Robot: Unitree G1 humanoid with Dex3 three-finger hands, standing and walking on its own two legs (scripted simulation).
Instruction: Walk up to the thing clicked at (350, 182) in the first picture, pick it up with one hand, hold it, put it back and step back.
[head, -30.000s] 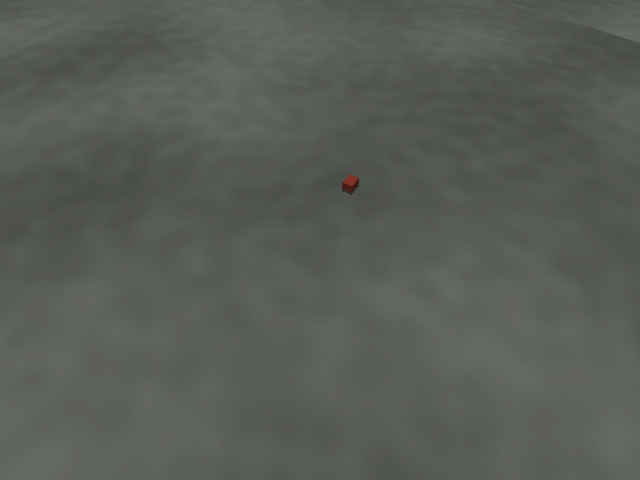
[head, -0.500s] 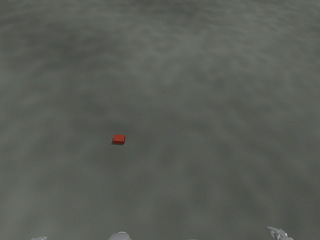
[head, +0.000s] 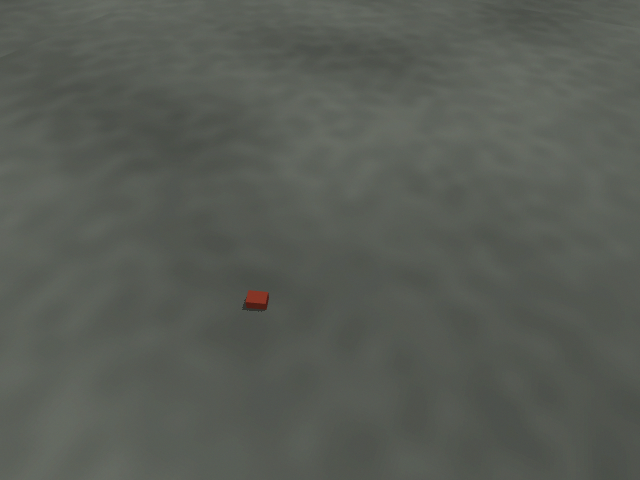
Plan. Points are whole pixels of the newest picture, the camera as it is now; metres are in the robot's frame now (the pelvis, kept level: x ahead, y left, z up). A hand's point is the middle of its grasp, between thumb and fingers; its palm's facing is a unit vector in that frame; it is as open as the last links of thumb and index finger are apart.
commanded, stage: walk up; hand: left
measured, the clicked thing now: (257, 299) +0.84 +0.24 -0.75
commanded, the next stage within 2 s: stand in 0.50 s
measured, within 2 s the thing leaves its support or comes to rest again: neither
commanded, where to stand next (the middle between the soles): +0.46 +0.01 m, yaw -1 degrees
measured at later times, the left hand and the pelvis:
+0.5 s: hand out of the picture +0.10 +0.27 -0.15, palm faces +0.06 -0.93 -0.35, open 7.4 cm; pelvis +0.02 +0.01 +0.01, yaw +1 degrees
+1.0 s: hand out of the picture +0.07 +0.25 -0.14, palm faces -0.01 -0.94 -0.34, open 7.4 cm; pelvis -0.01 +0.00 +0.02, yaw +0 degrees
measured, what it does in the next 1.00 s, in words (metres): stands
